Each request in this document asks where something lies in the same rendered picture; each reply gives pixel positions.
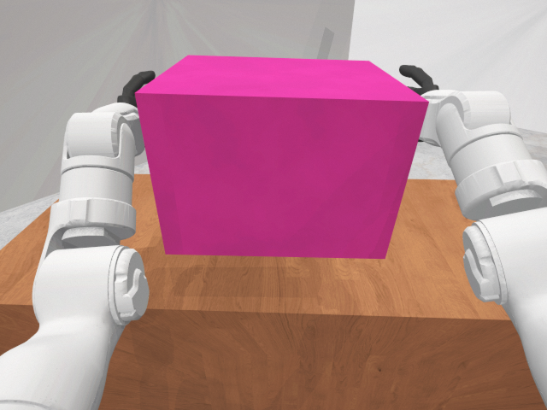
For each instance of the right robot forearm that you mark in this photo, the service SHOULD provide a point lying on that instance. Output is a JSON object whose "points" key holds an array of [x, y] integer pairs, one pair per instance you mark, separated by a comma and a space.
{"points": [[493, 169]]}

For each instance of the carton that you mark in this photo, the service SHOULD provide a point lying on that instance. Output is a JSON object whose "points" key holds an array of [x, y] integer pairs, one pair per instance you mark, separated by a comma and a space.
{"points": [[284, 157]]}

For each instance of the left robot upper arm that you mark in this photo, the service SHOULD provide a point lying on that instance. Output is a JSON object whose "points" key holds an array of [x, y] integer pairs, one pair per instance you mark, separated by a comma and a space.
{"points": [[84, 299]]}

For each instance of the left robot hand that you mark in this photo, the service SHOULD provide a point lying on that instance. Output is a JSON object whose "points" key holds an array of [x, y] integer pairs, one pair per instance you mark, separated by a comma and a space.
{"points": [[135, 83]]}

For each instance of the left robot forearm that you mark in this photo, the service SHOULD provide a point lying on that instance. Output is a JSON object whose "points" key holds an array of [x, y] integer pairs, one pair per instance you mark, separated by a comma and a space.
{"points": [[95, 202]]}

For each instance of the right robot upper arm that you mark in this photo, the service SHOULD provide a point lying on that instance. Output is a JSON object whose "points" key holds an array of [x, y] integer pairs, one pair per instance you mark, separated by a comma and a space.
{"points": [[506, 262]]}

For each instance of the pedestal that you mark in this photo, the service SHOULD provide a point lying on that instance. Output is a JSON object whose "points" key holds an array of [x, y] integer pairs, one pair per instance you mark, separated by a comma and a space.
{"points": [[226, 332]]}

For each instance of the right robot hand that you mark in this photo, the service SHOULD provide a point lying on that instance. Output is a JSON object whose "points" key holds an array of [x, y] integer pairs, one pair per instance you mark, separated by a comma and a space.
{"points": [[420, 77]]}

